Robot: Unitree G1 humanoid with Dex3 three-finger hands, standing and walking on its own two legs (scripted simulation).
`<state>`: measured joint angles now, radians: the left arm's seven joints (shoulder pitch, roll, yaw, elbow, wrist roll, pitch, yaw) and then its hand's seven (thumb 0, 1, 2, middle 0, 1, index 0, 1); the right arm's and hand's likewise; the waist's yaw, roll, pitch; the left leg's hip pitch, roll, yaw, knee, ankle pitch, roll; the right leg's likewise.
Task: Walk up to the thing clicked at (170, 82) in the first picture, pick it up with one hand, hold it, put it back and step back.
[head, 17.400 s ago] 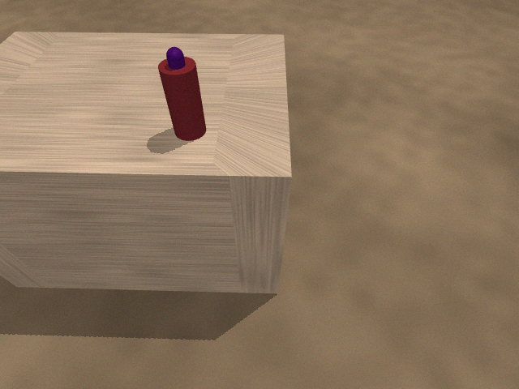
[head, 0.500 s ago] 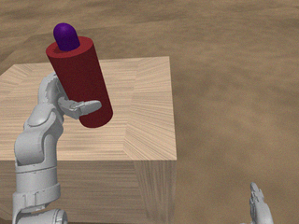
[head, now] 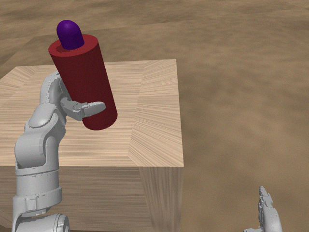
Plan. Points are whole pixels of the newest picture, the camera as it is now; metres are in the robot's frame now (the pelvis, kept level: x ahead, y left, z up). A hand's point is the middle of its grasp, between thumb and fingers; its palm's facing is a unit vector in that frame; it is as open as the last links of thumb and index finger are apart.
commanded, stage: hold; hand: left
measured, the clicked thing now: (86, 79) +0.34 +0.15 +0.28
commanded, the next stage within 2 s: crouch in 0.52 s
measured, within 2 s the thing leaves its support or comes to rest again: neither
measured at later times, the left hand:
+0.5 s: hand (84, 101) +0.33 +0.17 +0.23, palm faces +0.12 -0.99 -0.02, open 11.8 cm
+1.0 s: hand (93, 103) +0.38 +0.17 +0.19, palm faces +0.13 -0.99 +0.00, open 11.8 cm
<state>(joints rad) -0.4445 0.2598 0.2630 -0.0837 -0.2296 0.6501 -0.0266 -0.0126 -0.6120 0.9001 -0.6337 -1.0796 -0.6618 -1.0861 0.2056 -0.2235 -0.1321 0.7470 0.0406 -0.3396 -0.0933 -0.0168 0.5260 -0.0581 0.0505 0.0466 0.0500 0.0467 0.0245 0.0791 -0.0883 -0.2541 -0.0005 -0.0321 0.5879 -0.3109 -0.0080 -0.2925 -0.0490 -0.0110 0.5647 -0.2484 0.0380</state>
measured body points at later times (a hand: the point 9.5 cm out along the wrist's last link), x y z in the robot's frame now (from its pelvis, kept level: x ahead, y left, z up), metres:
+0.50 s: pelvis +0.00 +0.00 +0.00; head -0.04 -0.03 +0.45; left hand +0.32 +0.22 +0.24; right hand +0.17 -0.26 -0.08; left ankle +0.00 +0.13 -0.73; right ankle +0.03 -0.14 -0.73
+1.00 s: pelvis -0.01 +0.00 +0.00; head -0.03 -0.02 +0.45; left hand +0.37 +0.22 +0.19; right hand +0.15 -0.26 -0.07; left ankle +0.00 +0.13 -0.73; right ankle +0.03 -0.14 -0.73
